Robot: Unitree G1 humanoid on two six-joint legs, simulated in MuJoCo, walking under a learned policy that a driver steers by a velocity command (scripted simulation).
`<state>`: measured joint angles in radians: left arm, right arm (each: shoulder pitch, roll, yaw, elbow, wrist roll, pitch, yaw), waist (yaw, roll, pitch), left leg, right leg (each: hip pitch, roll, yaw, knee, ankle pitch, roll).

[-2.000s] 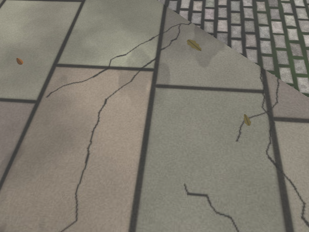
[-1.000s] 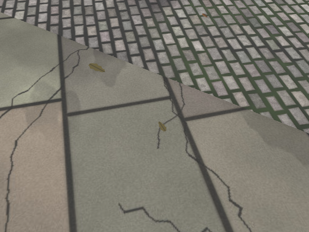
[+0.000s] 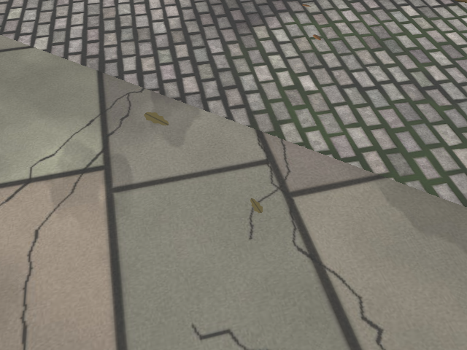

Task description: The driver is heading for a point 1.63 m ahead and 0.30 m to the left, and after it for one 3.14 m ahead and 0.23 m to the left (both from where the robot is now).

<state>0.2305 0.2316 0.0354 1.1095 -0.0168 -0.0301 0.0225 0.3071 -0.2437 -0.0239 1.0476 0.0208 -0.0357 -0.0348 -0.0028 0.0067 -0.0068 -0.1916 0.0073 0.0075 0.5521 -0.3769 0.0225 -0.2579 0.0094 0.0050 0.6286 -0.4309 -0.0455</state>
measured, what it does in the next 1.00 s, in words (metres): walks ahead: left foot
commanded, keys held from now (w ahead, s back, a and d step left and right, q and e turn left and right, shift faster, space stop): w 0.92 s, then w+q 0.08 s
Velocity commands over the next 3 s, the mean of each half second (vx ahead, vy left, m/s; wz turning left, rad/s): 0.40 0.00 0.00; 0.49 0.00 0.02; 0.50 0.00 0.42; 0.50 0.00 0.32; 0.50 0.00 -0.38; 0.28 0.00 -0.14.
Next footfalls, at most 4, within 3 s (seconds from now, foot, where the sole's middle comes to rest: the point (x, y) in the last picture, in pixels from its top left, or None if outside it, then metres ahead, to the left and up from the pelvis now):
0.52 left None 0.41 0.13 -0.77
1.08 right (279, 291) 0.72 -0.11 -0.77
1.60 left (185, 233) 0.95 0.20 -0.77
2.16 right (204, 154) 1.34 0.15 -0.77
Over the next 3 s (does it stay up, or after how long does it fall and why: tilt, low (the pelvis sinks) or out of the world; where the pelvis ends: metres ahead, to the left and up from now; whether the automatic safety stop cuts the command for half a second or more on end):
stays up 1.54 0.31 -0.01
